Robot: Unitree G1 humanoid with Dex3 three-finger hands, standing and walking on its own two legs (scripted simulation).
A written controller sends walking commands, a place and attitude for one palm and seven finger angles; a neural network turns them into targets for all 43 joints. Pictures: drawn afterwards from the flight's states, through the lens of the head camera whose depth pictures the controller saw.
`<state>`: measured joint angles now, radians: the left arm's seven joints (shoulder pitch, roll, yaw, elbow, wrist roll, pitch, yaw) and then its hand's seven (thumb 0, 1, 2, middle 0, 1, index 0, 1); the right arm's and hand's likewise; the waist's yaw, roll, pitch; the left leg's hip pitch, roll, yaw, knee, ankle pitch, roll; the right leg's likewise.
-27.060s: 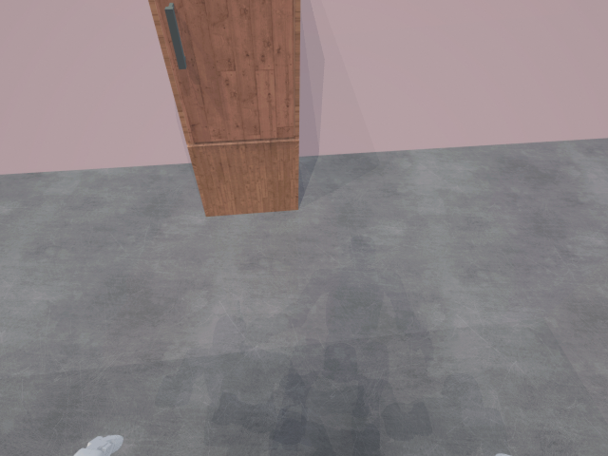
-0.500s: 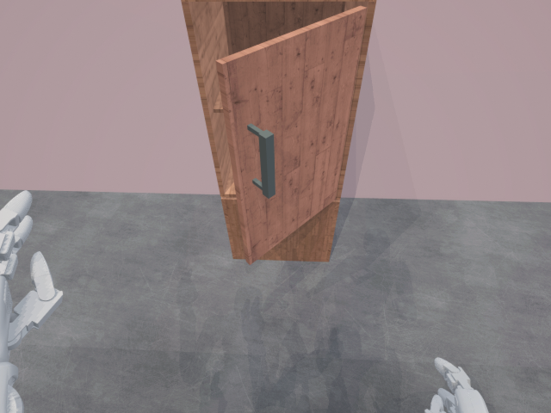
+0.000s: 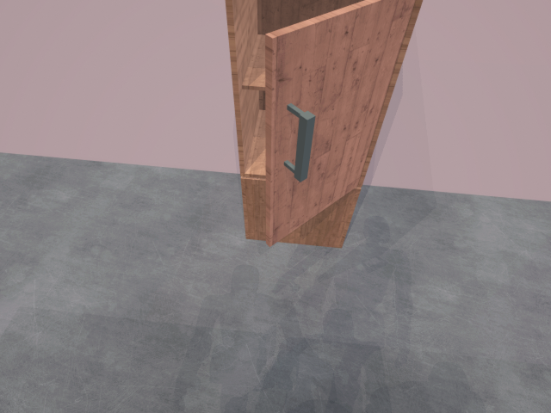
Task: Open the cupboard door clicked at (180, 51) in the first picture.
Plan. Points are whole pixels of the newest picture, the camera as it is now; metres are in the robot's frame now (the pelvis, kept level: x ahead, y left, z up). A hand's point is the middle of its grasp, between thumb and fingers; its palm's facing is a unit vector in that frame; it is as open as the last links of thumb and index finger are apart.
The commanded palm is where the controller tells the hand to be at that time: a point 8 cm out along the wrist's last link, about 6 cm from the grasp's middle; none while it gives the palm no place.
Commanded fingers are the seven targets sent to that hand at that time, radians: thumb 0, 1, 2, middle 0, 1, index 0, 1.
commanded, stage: let the arm hang, fingers relaxed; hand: left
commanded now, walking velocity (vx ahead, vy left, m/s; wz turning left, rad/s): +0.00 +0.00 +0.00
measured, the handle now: (296, 144) +0.60 +0.01 +0.03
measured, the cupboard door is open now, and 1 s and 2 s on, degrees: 46 46 46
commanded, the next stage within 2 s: look to check the result in 0.62 s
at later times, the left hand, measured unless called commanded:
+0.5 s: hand out of the picture +0.01 +0.17 -0.17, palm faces -0.01 -0.98 -0.19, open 7.3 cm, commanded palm none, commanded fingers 0.00 0.90 0.90 -0.20 -0.30 -0.20 -0.30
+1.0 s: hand out of the picture +0.00 +0.15 -0.17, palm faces +0.02 -0.98 -0.18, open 7.4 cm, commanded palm none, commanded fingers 0.00 0.90 0.90 -0.20 -0.30 -0.20 -0.30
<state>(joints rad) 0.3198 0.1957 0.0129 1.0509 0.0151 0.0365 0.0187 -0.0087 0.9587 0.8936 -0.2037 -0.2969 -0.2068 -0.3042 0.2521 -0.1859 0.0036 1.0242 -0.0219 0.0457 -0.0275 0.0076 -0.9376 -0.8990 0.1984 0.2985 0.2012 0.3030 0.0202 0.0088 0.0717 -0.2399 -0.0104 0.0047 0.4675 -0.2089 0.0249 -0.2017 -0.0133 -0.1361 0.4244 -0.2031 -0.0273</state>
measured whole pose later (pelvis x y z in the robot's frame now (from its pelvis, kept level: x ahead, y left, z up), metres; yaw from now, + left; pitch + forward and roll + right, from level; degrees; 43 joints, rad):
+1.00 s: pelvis +0.02 -0.01 +0.00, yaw -2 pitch -1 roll +0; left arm 0.30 0.11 0.01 1.17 0.01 0.00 0.04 0.00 0.90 0.89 -0.20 -0.30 -0.20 -0.30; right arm 0.29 -0.12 0.01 1.15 -0.02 0.01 -0.04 0.01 -0.91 -0.90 0.19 0.30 0.20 0.30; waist 0.00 0.02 0.05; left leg -0.17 -0.01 0.03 0.41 -0.21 0.02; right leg -0.16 -0.01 -0.11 0.41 -0.22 -0.03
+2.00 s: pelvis +0.02 -0.06 +0.00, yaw -20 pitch +1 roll +3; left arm 0.21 0.19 0.08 0.95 0.02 0.02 0.02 0.00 0.90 0.89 -0.20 -0.30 -0.20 -0.30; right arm 0.09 -0.24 -0.07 0.93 -0.01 0.07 -0.03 0.01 -0.91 -0.90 0.20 0.30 0.20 0.30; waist 0.03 0.03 0.12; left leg -0.49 0.05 0.02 1.12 -0.42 -0.06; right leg -0.27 0.07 0.05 0.52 -0.27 -0.09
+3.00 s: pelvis +0.07 -0.04 -0.01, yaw -57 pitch +1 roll +0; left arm 0.11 0.20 0.04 0.87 0.02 0.02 0.01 0.00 0.90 0.89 -0.20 -0.30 -0.20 -0.30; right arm 0.26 -0.25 -0.06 0.95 -0.01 0.08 -0.02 0.01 -0.91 -0.90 0.20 0.30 0.20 0.30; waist -0.04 0.04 0.11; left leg -0.44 0.10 0.06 1.10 -0.46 -0.07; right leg -0.28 0.04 -0.01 0.56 -0.29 -0.05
